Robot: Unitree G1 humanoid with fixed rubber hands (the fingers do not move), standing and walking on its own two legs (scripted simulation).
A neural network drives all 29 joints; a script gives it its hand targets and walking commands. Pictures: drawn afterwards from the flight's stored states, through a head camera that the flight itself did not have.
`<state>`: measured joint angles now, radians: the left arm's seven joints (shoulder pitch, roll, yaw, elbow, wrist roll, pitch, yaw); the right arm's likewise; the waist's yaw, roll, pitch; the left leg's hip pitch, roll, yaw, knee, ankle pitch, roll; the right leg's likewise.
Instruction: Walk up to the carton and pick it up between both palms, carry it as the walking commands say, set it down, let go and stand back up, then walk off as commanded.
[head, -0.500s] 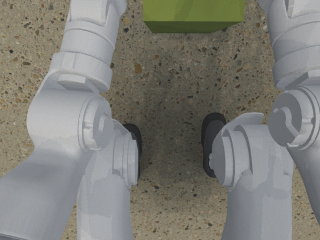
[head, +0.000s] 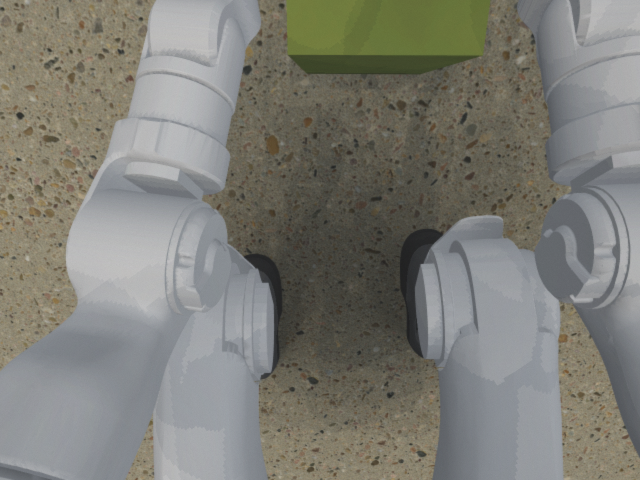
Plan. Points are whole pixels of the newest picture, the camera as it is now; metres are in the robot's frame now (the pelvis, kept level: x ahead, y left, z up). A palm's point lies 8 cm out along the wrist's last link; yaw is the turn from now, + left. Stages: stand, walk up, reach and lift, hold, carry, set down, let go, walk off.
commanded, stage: reach and lift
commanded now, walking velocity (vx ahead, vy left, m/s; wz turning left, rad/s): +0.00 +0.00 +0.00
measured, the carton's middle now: out of the picture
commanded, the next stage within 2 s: none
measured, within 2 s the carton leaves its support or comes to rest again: leaves its support in 0.06 s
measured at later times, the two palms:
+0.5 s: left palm out of the picture +0.56 +0.04 -0.13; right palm out of the picture +0.54 -0.20 -0.13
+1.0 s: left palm out of the picture +0.55 +0.04 -0.07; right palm out of the picture +0.53 -0.19 -0.07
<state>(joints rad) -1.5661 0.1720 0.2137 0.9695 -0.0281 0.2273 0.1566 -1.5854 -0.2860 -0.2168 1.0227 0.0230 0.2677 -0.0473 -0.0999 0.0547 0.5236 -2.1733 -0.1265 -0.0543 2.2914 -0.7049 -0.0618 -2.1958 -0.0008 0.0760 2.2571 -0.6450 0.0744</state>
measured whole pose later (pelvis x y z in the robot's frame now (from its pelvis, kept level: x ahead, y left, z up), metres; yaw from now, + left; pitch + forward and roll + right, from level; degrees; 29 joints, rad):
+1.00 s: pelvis -0.03 -0.01 +0.07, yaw -1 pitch +32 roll +1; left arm -1.54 0.05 0.41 0.68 0.16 0.41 0.18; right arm -1.55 -0.11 -0.41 0.70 -0.16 0.43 -0.14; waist -0.08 0.03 0.52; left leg -1.97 -0.11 -0.07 2.02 -0.61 -0.08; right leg -2.01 0.05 0.09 1.99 -0.54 0.07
